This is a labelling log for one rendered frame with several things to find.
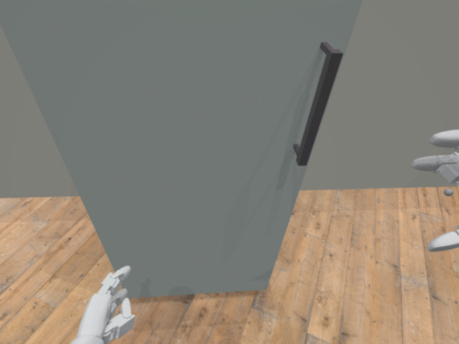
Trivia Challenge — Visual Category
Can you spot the handle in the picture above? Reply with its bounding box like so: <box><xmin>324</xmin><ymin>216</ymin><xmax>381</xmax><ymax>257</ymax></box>
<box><xmin>293</xmin><ymin>42</ymin><xmax>343</xmax><ymax>166</ymax></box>

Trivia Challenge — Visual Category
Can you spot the robot left hand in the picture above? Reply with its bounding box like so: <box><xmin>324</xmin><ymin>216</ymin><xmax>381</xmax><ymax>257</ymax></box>
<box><xmin>76</xmin><ymin>266</ymin><xmax>135</xmax><ymax>344</ymax></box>

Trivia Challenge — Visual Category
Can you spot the fridge door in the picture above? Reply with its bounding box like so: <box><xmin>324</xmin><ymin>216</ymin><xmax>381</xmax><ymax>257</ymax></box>
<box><xmin>0</xmin><ymin>0</ymin><xmax>363</xmax><ymax>298</ymax></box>

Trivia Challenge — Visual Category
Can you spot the robot right hand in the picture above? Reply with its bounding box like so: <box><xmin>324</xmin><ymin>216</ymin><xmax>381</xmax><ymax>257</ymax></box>
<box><xmin>411</xmin><ymin>130</ymin><xmax>459</xmax><ymax>252</ymax></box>

